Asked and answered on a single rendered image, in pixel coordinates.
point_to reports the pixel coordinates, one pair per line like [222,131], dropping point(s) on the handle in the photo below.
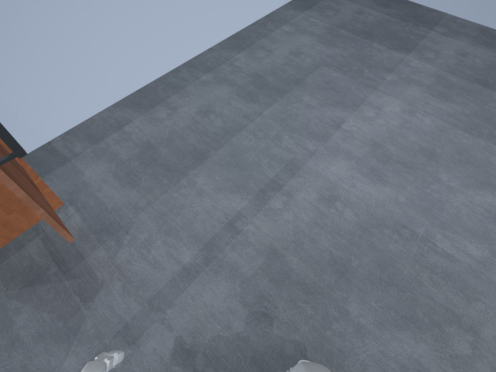
[17,150]

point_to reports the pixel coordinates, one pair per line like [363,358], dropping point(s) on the robot left hand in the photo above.
[104,362]

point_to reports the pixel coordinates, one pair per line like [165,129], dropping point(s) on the cupboard door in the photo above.
[16,179]

